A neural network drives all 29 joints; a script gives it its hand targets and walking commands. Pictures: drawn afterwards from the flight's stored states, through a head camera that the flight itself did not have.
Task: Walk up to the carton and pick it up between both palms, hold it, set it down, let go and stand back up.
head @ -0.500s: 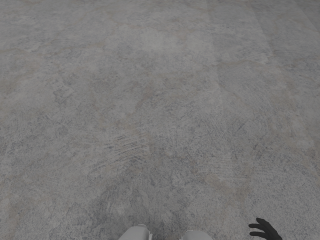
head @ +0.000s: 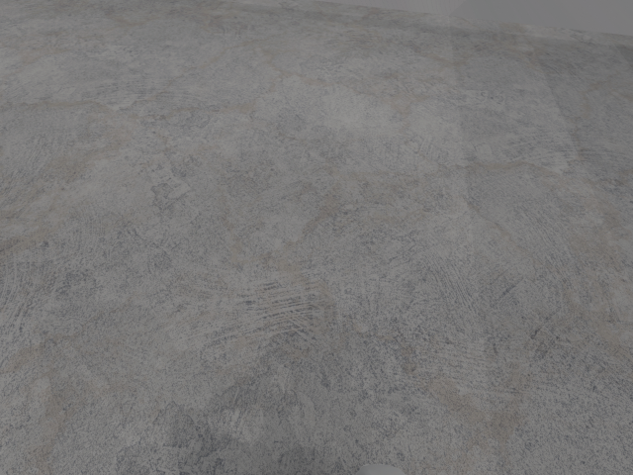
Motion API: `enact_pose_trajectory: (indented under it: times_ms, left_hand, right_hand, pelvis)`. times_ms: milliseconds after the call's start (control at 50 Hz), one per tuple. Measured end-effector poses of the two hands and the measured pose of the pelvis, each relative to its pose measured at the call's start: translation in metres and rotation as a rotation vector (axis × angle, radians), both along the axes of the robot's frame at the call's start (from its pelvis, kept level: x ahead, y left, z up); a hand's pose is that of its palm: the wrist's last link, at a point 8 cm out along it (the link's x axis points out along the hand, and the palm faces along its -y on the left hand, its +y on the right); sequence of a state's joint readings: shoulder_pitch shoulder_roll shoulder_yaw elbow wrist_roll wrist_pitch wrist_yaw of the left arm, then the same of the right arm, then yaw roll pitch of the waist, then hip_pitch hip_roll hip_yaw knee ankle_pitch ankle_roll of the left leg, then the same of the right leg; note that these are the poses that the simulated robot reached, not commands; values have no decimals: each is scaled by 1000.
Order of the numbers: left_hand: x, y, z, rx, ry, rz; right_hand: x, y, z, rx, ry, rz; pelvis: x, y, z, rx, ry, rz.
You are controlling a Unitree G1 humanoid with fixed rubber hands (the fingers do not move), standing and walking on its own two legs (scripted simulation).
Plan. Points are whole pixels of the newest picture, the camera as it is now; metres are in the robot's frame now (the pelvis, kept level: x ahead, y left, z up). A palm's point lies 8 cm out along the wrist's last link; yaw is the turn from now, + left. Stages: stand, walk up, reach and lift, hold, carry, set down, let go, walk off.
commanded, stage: walk up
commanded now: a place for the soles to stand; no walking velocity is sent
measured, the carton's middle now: out of the picture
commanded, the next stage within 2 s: none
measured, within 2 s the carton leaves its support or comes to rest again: neither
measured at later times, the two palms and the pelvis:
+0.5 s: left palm out of the picture +0.11 +0.29 -0.07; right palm out of the picture +0.15 -0.33 -0.09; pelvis +0.05 -0.02 +0.02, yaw +5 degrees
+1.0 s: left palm out of the picture +0.12 +0.26 -0.09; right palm (544, 423) +0.21 -0.33 -0.11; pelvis +0.09 -0.05 +0.01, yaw +10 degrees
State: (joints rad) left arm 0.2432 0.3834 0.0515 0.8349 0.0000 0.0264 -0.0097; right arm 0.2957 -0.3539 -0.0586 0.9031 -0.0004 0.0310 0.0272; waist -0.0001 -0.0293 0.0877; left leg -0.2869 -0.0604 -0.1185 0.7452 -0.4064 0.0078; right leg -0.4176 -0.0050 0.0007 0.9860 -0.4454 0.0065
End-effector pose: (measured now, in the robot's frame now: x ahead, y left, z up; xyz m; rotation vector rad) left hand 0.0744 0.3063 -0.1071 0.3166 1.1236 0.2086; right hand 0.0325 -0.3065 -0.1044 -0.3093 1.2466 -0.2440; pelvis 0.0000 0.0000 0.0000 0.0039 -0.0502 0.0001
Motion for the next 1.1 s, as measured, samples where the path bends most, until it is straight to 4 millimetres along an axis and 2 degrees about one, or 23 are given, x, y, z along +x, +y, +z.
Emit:
enact_pose_trajectory:
  times_ms: [140, 240, 340, 420, 520, 640, 720, 820, 940, 1020, 1100]
  left_hand:
    - [10, -20, 0, 9, 15, -6]
    - [17, -37, 17, 19, 3, -17]
    - [22, -36, 35, 37, -7, 7]
    - [28, -27, 40, 45, -20, 42]
    - [31, -15, 29, 20, -17, 81]
    - [32, 1, -3, -31, 3, 144]
    - [36, -5, -10, -56, 17, 144]
    - [43, -15, -9, -50, 31, 132]
    - [51, -36, 2, -1, 14, 137]
    - [48, -48, 22, 21, 12, 149]
    - [46, -51, 39, 50, 5, 170]
  right_hand:
    - [24, -19, -6, -4, -37, 11]
    - [52, -27, -4, 17, -62, 29]
    - [81, -31, 7, 18, -87, 67]
    - [98, -30, 12, 11, -93, 89]
    - [117, -19, 14, -3, -74, 118]
    - [141, 2, 12, -43, -86, 159]
    - [151, 10, 16, -40, -91, 168]
    - [163, 4, 13, -36, -108, 179]
    - [173, -15, -3, 7, -101, 180]
    - [181, -21, -1, 32, -76, 196]
    - [186, -26, 2, 45, -62, 213]
  pelvis:
    - [11, -20, -4, 27, 17, -1]
    - [21, -34, 7, 36, 21, 19]
    - [34, -36, 19, 39, 12, 47]
    - [44, -32, 22, 30, 10, 62]
    - [57, -22, 18, 5, 20, 91]
    - [70, -3, 2, -2, 15, 134]
    - [75, -5, 4, -5, 22, 146]
    - [81, -14, 3, 8, 29, 146]
    - [88, -40, 1, 35, 37, 152]
    - [93, -52, 13, 46, 36, 181]
    - [95, -57, 22, 49, 34, 199]
